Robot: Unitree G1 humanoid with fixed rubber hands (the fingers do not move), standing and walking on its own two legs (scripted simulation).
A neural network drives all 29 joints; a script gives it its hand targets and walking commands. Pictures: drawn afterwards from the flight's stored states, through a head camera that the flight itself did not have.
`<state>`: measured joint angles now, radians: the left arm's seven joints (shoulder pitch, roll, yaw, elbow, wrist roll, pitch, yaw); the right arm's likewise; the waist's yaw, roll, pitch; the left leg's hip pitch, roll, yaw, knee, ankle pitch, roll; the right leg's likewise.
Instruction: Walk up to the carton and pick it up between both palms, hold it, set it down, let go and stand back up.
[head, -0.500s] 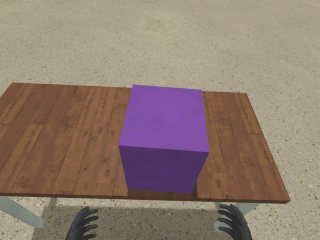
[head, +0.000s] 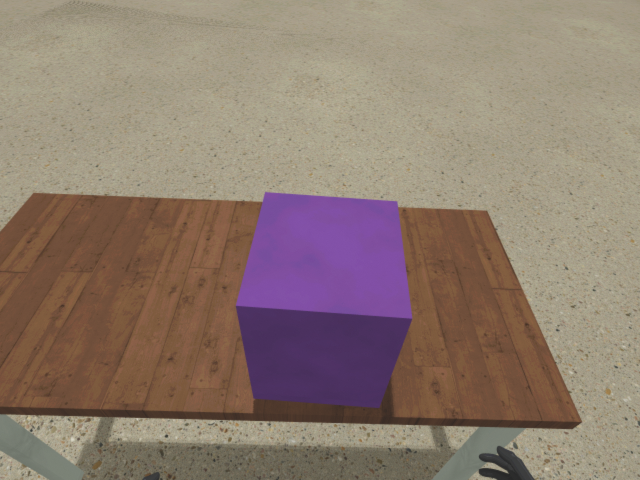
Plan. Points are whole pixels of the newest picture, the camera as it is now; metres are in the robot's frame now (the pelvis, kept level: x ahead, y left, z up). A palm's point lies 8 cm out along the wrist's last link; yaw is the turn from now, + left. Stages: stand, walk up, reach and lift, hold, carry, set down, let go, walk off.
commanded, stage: stand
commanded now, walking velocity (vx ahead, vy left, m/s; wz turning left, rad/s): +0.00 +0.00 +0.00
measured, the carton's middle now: (323, 302) +0.39 -0.02 -0.01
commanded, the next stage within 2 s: none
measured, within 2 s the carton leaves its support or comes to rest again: neither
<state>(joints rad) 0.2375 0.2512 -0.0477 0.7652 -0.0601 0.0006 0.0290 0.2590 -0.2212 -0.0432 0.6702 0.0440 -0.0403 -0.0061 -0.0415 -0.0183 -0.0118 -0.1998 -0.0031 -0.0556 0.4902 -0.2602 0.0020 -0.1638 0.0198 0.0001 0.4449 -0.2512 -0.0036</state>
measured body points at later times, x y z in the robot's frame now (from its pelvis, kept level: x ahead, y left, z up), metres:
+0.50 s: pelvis +0.00 +0.00 +0.00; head -0.02 +0.01 +0.45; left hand +0.11 +0.25 -0.13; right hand +0.10 -0.27 -0.10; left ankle +0.00 +0.12 -0.74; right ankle -0.01 -0.12 -0.74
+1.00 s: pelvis +0.00 +0.00 +0.00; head -0.01 +0.01 +0.45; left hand +0.09 +0.25 -0.14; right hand +0.09 -0.27 -0.11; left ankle +0.00 +0.12 -0.74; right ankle -0.01 -0.12 -0.74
